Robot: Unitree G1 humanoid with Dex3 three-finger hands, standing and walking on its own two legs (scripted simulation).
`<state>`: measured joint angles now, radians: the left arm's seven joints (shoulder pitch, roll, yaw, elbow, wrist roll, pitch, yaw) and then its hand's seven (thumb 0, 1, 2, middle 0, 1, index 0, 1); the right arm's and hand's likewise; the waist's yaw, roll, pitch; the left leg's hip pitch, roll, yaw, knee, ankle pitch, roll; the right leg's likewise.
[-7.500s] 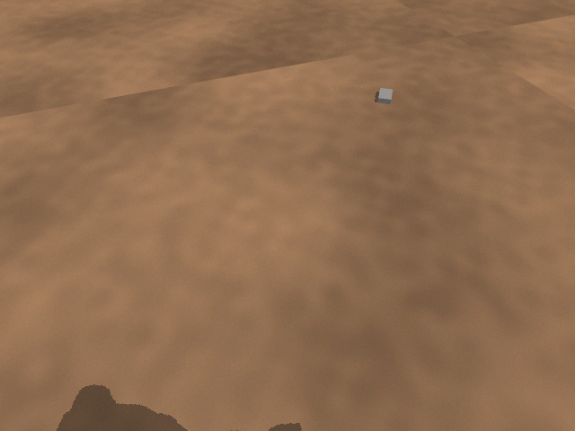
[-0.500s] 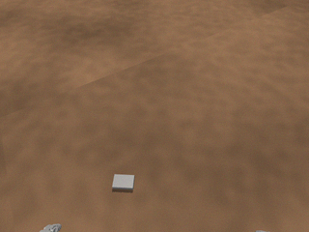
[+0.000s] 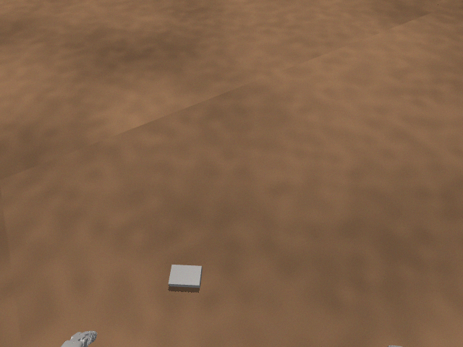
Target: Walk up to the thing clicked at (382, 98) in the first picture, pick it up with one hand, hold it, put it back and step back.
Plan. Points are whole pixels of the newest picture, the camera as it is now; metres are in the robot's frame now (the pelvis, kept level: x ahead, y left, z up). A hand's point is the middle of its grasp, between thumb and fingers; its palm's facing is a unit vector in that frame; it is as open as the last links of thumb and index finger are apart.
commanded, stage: walk up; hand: left
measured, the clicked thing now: (185, 276) +0.48 +0.23 -0.76
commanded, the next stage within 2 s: stand in 0.34 s
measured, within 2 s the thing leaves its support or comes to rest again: neither
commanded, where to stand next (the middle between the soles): +0.08 -0.01 m, yaw -2 degrees
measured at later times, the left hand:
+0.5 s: hand out of the picture +0.09 +0.25 -0.15, palm faces -0.02 -0.94 -0.35, open 7.4 cm
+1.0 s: hand out of the picture +0.08 +0.23 -0.15, palm faces -0.04 -0.94 -0.34, open 7.4 cm
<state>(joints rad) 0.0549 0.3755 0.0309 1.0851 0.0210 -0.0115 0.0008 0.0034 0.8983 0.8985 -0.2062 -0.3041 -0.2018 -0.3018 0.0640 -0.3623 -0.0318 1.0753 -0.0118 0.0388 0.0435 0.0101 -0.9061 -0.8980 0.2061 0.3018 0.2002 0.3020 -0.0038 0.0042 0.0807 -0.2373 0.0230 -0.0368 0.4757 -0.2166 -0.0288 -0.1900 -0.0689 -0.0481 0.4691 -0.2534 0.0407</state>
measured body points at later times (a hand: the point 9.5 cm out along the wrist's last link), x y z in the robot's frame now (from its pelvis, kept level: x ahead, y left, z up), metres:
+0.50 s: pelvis +0.01 +0.00 +0.01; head +0.02 +0.00 +0.46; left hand +0.09 +0.30 -0.12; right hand +0.10 -0.30 -0.13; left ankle +0.03 +0.14 -0.74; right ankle +0.00 -0.15 -0.74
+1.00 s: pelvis +0.01 -0.02 +0.01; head +0.02 -0.03 +0.46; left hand +0.08 +0.28 -0.12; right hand +0.08 -0.33 -0.13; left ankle +0.03 +0.14 -0.74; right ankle +0.00 -0.15 -0.74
